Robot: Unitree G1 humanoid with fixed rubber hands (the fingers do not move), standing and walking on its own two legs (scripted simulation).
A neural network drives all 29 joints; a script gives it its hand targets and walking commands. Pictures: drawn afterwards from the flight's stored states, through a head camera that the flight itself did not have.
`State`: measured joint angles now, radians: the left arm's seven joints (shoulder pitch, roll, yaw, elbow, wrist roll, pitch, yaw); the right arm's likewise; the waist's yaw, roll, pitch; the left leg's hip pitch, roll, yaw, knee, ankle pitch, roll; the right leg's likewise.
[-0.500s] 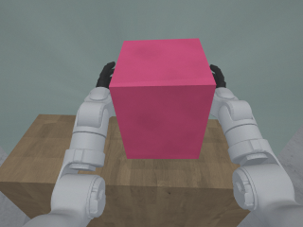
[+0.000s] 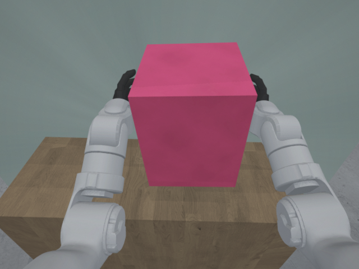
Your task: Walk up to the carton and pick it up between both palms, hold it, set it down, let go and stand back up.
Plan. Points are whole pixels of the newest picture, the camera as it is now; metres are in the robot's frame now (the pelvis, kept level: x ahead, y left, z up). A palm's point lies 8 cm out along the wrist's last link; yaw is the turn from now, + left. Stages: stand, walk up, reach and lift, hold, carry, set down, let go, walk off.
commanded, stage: hold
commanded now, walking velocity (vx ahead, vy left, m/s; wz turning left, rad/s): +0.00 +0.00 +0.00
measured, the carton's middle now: (191, 116) +0.40 +0.00 +0.19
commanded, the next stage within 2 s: none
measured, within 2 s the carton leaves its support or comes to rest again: neither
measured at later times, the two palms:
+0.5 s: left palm (117, 98) +0.37 +0.15 +0.25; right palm (261, 103) +0.37 -0.14 +0.24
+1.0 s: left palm (119, 97) +0.37 +0.15 +0.25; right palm (262, 100) +0.38 -0.14 +0.24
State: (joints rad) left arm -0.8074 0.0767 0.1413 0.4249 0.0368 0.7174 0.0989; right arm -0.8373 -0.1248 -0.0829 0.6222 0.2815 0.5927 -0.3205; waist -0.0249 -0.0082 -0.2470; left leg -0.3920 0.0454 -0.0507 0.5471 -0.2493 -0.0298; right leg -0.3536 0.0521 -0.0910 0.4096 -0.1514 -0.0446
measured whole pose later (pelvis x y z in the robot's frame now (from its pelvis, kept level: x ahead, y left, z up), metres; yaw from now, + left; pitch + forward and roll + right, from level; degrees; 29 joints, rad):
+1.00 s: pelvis -0.01 +0.00 +0.00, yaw +0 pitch +4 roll -2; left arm -0.87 0.07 0.17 0.40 0.08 0.81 0.09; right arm -0.89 -0.14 -0.09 0.61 0.29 0.66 -0.32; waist -0.02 -0.01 -0.25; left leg -0.39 0.05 -0.05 0.55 -0.24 -0.03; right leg -0.35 0.05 -0.09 0.41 -0.14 -0.04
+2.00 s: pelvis -0.01 +0.00 +0.00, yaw +0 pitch +4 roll -2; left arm -0.87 0.06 0.17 0.40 0.10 0.81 0.09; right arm -0.90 -0.14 -0.09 0.62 0.25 0.66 -0.29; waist -0.01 -0.01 -0.24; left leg -0.39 0.05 -0.05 0.55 -0.23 -0.03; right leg -0.35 0.05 -0.09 0.41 -0.13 -0.04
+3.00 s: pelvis -0.02 +0.00 +0.00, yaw +0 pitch +4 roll -2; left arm -0.87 0.06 0.18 0.40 0.10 0.81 0.09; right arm -0.90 -0.14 -0.09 0.62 0.27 0.66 -0.29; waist -0.03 -0.01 -0.26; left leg -0.39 0.05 -0.05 0.55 -0.23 -0.03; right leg -0.35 0.05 -0.09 0.41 -0.13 -0.04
